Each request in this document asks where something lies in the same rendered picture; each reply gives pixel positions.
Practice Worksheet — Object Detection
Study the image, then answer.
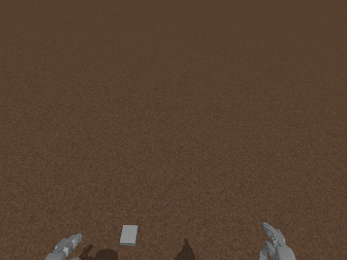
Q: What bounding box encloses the small box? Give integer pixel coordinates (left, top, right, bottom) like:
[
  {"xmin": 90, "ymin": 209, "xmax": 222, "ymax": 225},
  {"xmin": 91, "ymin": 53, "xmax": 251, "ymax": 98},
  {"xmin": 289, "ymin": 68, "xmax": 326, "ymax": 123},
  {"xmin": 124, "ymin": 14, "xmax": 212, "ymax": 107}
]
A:
[{"xmin": 120, "ymin": 225, "xmax": 138, "ymax": 246}]

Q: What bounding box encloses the right robot hand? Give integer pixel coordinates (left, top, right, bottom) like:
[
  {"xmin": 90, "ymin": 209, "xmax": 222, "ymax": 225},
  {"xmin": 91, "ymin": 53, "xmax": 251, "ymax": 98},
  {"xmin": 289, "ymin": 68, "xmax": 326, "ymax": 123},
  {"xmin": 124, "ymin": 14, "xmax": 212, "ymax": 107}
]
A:
[{"xmin": 259, "ymin": 222, "xmax": 296, "ymax": 260}]

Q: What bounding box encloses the left robot hand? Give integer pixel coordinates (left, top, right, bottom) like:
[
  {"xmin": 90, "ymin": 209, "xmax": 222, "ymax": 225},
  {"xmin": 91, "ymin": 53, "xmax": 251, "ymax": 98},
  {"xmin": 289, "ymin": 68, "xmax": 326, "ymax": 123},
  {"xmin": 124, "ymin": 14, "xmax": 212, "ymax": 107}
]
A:
[{"xmin": 45, "ymin": 233, "xmax": 82, "ymax": 260}]

